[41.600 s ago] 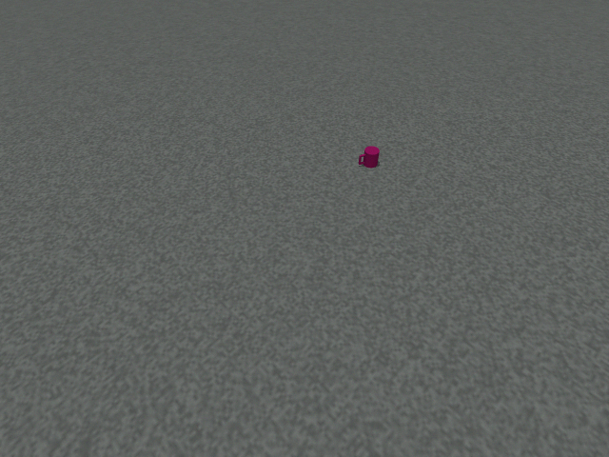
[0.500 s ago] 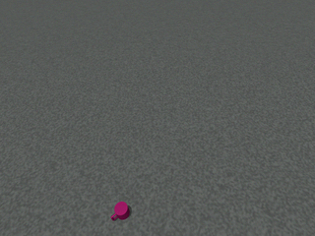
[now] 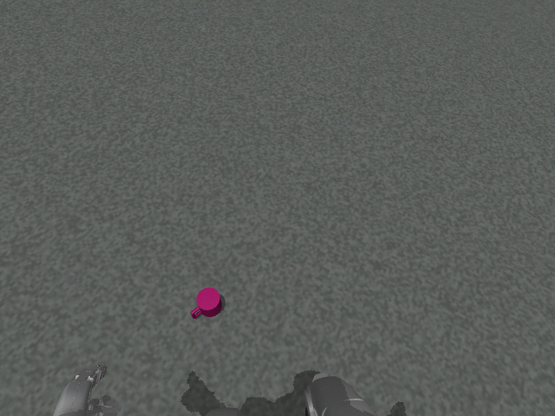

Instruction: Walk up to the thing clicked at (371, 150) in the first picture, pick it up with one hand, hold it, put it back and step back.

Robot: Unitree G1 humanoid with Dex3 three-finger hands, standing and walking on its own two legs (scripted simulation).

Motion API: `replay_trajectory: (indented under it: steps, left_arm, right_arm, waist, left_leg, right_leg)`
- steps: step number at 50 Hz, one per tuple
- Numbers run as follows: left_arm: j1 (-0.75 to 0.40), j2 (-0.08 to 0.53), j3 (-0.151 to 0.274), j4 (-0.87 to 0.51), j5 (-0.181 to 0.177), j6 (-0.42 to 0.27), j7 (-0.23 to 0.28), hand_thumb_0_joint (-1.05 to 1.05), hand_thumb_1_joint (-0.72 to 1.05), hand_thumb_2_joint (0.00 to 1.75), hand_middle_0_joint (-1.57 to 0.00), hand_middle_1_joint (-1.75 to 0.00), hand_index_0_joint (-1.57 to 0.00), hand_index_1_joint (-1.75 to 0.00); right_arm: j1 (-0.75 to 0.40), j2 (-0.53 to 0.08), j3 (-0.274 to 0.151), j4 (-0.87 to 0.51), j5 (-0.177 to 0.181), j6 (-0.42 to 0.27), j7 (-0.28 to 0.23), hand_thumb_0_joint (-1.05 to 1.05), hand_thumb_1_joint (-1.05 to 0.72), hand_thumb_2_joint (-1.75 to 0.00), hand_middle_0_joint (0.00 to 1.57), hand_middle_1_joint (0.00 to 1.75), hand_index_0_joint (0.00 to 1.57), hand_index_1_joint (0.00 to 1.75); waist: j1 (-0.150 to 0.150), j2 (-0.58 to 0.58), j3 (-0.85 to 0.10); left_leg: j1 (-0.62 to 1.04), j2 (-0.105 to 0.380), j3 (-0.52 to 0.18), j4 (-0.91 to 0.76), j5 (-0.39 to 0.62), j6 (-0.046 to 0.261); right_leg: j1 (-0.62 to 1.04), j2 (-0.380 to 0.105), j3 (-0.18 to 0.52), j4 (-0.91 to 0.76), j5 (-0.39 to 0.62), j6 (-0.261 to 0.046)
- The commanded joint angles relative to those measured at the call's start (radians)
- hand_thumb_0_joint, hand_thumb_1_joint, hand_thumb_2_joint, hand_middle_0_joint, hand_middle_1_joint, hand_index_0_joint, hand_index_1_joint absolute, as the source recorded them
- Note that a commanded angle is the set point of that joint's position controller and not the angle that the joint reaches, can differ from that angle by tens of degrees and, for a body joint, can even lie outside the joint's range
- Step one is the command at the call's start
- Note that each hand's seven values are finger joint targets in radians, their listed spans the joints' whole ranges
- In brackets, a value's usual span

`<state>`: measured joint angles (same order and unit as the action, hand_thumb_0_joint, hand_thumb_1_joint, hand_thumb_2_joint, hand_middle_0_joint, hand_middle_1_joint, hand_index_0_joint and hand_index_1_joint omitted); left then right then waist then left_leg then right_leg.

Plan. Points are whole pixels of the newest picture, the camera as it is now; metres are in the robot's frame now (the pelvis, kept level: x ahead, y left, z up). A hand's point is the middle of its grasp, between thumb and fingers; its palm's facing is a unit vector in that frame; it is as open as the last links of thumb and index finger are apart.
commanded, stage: step back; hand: left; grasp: from above
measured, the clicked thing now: (205, 305) +0.48 +0.21 -0.72
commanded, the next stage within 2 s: none
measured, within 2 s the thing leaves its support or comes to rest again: neither
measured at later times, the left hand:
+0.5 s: hand out of the picture +0.01 +0.26 -0.14, palm faces -0.09 -0.91 -0.40, open 7.4 cm
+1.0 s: hand out of the picture -0.11 +0.29 -0.15, palm faces -0.07 -0.93 -0.36, open 7.4 cm
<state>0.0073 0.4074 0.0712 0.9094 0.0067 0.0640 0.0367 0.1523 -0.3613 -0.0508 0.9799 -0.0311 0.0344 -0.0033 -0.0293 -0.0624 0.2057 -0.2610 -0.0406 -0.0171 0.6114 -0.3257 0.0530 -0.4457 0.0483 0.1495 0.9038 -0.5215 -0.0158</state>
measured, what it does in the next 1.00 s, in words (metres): walks backwards: right foot, then left foot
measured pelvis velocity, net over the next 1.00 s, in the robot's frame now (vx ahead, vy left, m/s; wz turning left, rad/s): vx -0.24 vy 0.03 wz -0.08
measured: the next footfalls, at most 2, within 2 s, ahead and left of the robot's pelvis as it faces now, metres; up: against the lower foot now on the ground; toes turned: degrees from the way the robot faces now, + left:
right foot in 0.38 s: -0.06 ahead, -0.11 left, +0.00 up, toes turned -2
left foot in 0.72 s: -0.15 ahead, +0.14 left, +0.00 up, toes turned -5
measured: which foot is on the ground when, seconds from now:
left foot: down 0.00-0.42, up 0.44-0.70, down 0.72-1.00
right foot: up 0.00-0.36, down 0.38-0.74, up 0.76-1.00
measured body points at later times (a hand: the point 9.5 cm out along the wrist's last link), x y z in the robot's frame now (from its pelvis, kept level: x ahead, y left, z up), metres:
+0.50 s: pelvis -0.10 +0.00 +0.00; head -0.06 -0.01 +0.45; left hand +0.01 +0.31 -0.12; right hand -0.02 -0.31 -0.13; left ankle -0.05 +0.10 -0.69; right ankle -0.10 -0.11 -0.73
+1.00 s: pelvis -0.24 +0.03 +0.00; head -0.17 +0.06 +0.45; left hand -0.11 +0.34 -0.13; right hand -0.15 -0.29 -0.09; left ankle -0.19 +0.14 -0.73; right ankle -0.30 -0.14 -0.65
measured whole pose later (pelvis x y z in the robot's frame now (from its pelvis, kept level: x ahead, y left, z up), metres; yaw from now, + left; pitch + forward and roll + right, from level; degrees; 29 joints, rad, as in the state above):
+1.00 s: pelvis -0.24 +0.03 +0.00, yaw -5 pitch -1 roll -1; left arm 0.16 0.41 0.10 0.79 0.02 0.08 0.01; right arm 0.15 -0.35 -0.04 0.82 -0.03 0.01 -0.03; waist 0.01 -0.06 0.16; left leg -0.31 0.02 -0.02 0.56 -0.23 0.02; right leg -0.41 0.10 0.19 1.14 -0.49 0.02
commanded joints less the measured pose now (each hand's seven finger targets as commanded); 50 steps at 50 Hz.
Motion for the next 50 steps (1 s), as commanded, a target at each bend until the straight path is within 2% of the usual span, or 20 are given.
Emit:
replay_trajectory:
  steps: [1,2,6,9,15,18,20,21,22,26,32,35,36,37,38,39,40,42,43,50]
  left_arm:
    - [0.089,0.153,0.038,-0.055,-0.013,-0.004,0.008,0.00,0.90,0.90,-0.20,-0.30,-0.20,-0.30]
    - [0.101,0.152,0.037,-0.058,-0.012,-0.003,0.006,0.00,0.90,0.90,-0.20,-0.30,-0.20,-0.30]
    - [0.093,0.146,0.043,-0.082,0.002,-0.016,0.003,0.00,0.90,0.90,-0.20,-0.30,-0.20,-0.30]
    - [0.073,0.150,0.047,-0.103,0.005,-0.019,-0.001,0.00,0.90,0.90,-0.20,-0.30,-0.20,-0.30]
    - [0.162,0.143,0.053,-0.093,0.017,-0.030,-0.017,0.00,0.90,0.90,-0.20,-0.30,-0.20,-0.30]
    - [0.258,0.139,0.061,-0.059,0.024,-0.037,-0.024,0.00,0.90,0.90,-0.20,-0.30,-0.20,-0.30]
    - [0.259,0.199,0.077,-0.076,0.033,-0.045,-0.027,0.00,0.90,0.90,-0.20,-0.30,-0.20,-0.30]
    - [0.196,0.268,0.088,-0.104,0.025,-0.042,-0.031,0.00,0.90,0.90,-0.20,-0.30,-0.20,-0.30]
    - [0.121,0.285,0.091,-0.151,0.034,-0.047,-0.028,0.00,0.90,0.90,-0.20,-0.30,-0.20,-0.30]
    - [0.047,0.182,0.069,-0.193,0.028,-0.052,-0.012,0.00,0.90,0.90,-0.20,-0.30,-0.20,-0.30]
    - [0.135,0.184,0.069,-0.216,0.036,-0.033,-0.009,0.00,0.90,0.90,-0.20,-0.30,-0.20,-0.30]
    - [0.137,0.192,0.062,-0.222,0.014,-0.007,-0.021,0.00,0.90,0.90,-0.20,-0.30,-0.20,-0.30]
    - [0.142,0.170,0.055,-0.232,0.008,-0.001,-0.025,0.00,0.90,0.90,-0.20,-0.30,-0.20,-0.30]
    - [0.164,0.126,0.047,-0.241,0.003,0.002,-0.029,0.00,0.90,0.90,-0.20,-0.30,-0.20,-0.30]
    - [0.136,0.139,0.054,-0.248,0.006,0.000,-0.020,0.00,0.90,0.90,-0.20,-0.30,-0.20,-0.30]
    - [0.057,0.169,0.066,-0.252,0.022,-0.002,-0.008,0.00,0.90,0.90,-0.20,-0.30,-0.20,-0.30]
    - [0.059,0.192,0.072,-0.238,0.023,-0.001,-0.009,0.00,0.90,0.90,-0.20,-0.30,-0.20,-0.30]
    - [0.146,0.158,0.073,-0.202,0.001,0.000,-0.018,0.00,0.90,0.90,-0.20,-0.30,-0.20,-0.30]
    - [0.182,0.162,0.076,-0.189,0.001,0.000,-0.021,0.00,0.90,0.90,-0.20,-0.30,-0.20,-0.30]
    - [0.157,0.149,0.072,-0.203,0.015,-0.011,-0.024,0.00,0.90,0.90,-0.20,-0.30,-0.20,-0.30]
  right_arm:
    - [-0.056,-0.257,-0.059,-0.106,-0.011,-0.030,-0.034,0.00,-0.90,-0.90,0.20,0.30,0.20,0.30]
    - [-0.050,-0.244,-0.057,-0.113,-0.003,-0.031,-0.039,0.00,-0.90,-0.90,0.20,0.30,0.20,0.30]
    - [0.010,-0.227,-0.058,-0.130,0.010,-0.029,-0.046,0.00,-0.90,-0.90,0.20,0.30,0.20,0.30]
    - [0.040,-0.242,-0.069,-0.138,0.009,-0.026,-0.046,0.00,-0.90,-0.90,0.20,0.30,0.20,0.30]
    - [-0.022,-0.265,-0.071,-0.175,0.012,-0.027,-0.035,0.00,-0.90,-0.90,0.20,0.30,0.20,0.30]
    - [-0.083,-0.273,-0.069,-0.183,0.020,-0.020,-0.027,0.00,-0.90,-0.90,0.20,0.30,0.20,0.30]
    - [-0.085,-0.236,-0.057,-0.189,0.029,-0.021,-0.021,0.00,-0.90,-0.90,0.20,0.30,0.20,0.30]
    - [-0.108,-0.201,-0.054,-0.190,0.031,-0.018,-0.023,0.00,-0.90,-0.90,0.20,0.30,0.20,0.30]
    - [-0.074,-0.217,-0.061,-0.173,0.027,-0.010,-0.025,0.00,-0.90,-0.90,0.20,0.30,0.20,0.30]
    - [0.020,-0.207,-0.048,-0.129,0.034,-0.013,-0.018,0.00,-0.90,-0.90,0.20,0.30,0.20,0.30]
    - [0.058,-0.193,-0.030,-0.167,0.032,-0.034,-0.031,0.00,-0.90,-0.90,0.20,0.30,0.20,0.30]
    - [0.108,-0.179,-0.045,-0.149,0.013,-0.050,-0.033,0.00,-0.90,-0.90,0.20,0.30,0.20,0.30]
    - [0.106,-0.212,-0.059,-0.148,0.001,-0.051,-0.035,0.00,-0.90,-0.90,0.20,0.30,0.20,0.30]
    - [0.091,-0.294,-0.080,-0.158,-0.016,-0.051,-0.035,0.00,-0.90,-0.90,0.20,0.30,0.20,0.30]
    - [0.024,-0.384,-0.095,-0.181,-0.013,-0.046,-0.027,0.00,-0.90,-0.90,0.20,0.30,0.20,0.30]
    - [0.033,-0.416,-0.105,-0.193,-0.009,-0.049,-0.031,0.00,-0.90,-0.90,0.20,0.30,0.20,0.30]
    - [-0.010,-0.381,-0.096,-0.191,-0.006,-0.053,-0.037,0.00,-0.90,-0.90,0.20,0.30,0.20,0.30]
    - [-0.072,-0.276,-0.058,-0.211,-0.013,-0.055,-0.039,0.00,-0.90,-0.90,0.20,0.30,0.20,0.30]
    - [-0.068,-0.264,-0.059,-0.214,-0.003,-0.055,-0.042,0.00,-0.90,-0.90,0.20,0.30,0.20,0.30]
    - [0.046,-0.281,-0.076,-0.221,0.004,-0.049,-0.046,0.00,-0.90,-0.90,0.20,0.30,0.20,0.30]
  waist:
    - [0.050,0.205,-0.253]
    - [0.050,0.207,-0.256]
    - [0.002,0.173,-0.249]
    - [-0.026,0.166,-0.236]
    - [0.002,0.175,-0.280]
    - [0.053,0.135,-0.272]
    - [0.053,-0.034,-0.261]
    - [0.064,-0.208,-0.185]
    - [0.059,-0.222,-0.145]
    - [0.014,-0.065,-0.141]
    - [0.054,-0.128,-0.282]
    - [0.023,-0.086,-0.298]
    - [0.031,-0.046,-0.294]
    - [0.046,0.148,-0.289]
    - [0.033,0.279,-0.245]
    - [-0.040,0.328,-0.207]
    - [-0.006,0.271,-0.175]
    - [0.062,0.188,-0.178]
    - [0.076,0.196,-0.182]
    - [-0.012,0.207,-0.247]
  left_leg:
    - [0.215,0.224,-0.179,-0.169,0.780,0.031]
    - [0.230,0.220,-0.172,-0.161,0.748,0.019]
    - [0.295,0.268,-0.197,-0.132,0.760,0.116]
    - [0.286,0.293,-0.211,-0.136,0.714,0.146]
    - [0.192,0.316,-0.247,-0.137,0.465,0.163]
    - [0.019,0.285,-0.211,-0.126,0.279,0.106]
    - [-0.124,0.142,-0.111,0.020,0.093,0.009]
    - [-0.149,-0.034,0.003,0.216,-0.130,-0.049]
    - [-0.095,-0.054,-0.058,0.439,-0.292,-0.062]
    - [-0.154,-0.100,-0.123,0.557,-0.170,-0.058]
    - [-0.176,0.016,-0.056,0.127,-0.197,-0.068]
    - [-0.003,0.012,0.016,-0.298,0.160,-0.055]
    - [0.110,0.062,-0.061,-0.286,0.277,-0.035]
    - [0.204,0.242,-0.295,-0.281,0.396,0.015]
    - [0.122,0.397,-0.439,-0.272,0.483,0.140]
    - [-0.041,0.487,-0.541,-0.300,0.453,0.249]
    - [-0.073,0.462,-0.469,-0.289,0.448,0.248]
    - [0.050,0.281,-0.215,-0.198,0.627,0.145]
    - [0.082,0.270,-0.184,-0.185,0.623,0.133]
    - [0.252,0.305,-0.211,-0.129,0.564,0.203]
  right_leg:
    - [-0.083,0.051,0.074,0.244,0.049,-0.013]
    - [-0.086,0.051,0.060,0.240,0.076,-0.010]
    - [-0.069,0.033,0.017,0.155,0.044,0.035]
    - [-0.039,0.016,-0.005,0.053,0.024,0.035]
    - [0.111,-0.030,-0.076,-0.191,0.072,0.002]
    - [0.293,-0.037,-0.100,-0.392,0.259,-0.034]
    - [0.319,-0.188,0.130,-0.480,0.371,-0.126]
    - [0.174,-0.351,0.334,-0.593,0.378,-0.260]
    - [0.034,-0.444,0.410,-0.632,0.379,-0.323]
    - [0.119,-0.268,0.115,-0.540,0.584,-0.213]
    - [0.465,-0.267,0.082,-0.392,0.753,-0.193]
    - [0.420,-0.196,-0.004,-0.240,0.732,-0.123]
    - [0.282,-0.158,-0.006,-0.219,0.602,-0.077]
    - [0.075,-0.059,-0.062,-0.112,0.317,-0.032]
    - [-0.037,0.059,-0.077,0.031,-0.057,-0.003]
    - [0.023,0.030,0.040,0.191,-0.134,0.008]
    - [0.027,0.018,0.076,0.295,-0.084,0.005]
    - [-0.052,0.060,0.078,0.351,0.012,-0.005]
    - [-0.077,0.073,0.068,0.377,0.036,-0.006]
    - [-0.056,0.016,-0.002,0.095,0.001,0.059]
